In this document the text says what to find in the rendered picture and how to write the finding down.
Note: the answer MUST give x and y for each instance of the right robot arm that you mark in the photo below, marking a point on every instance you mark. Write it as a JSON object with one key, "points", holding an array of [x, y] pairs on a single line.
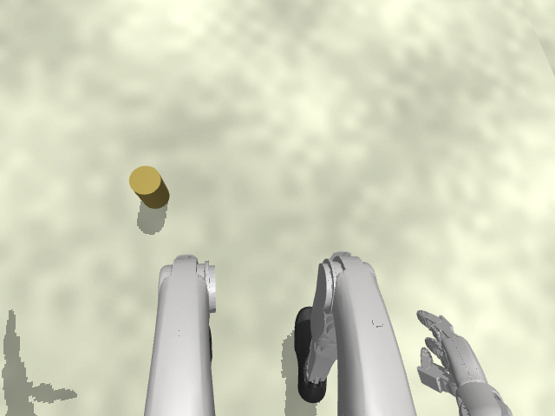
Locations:
{"points": [[480, 399]]}

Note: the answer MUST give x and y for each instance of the can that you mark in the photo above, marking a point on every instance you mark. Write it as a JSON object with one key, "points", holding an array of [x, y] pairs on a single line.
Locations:
{"points": [[149, 186]]}

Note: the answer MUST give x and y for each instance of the right robot foot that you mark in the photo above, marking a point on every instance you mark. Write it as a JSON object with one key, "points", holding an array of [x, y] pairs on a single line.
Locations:
{"points": [[310, 392]]}

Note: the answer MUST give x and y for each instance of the right robot hand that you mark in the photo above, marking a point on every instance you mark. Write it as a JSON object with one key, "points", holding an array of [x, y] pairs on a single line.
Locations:
{"points": [[457, 357]]}

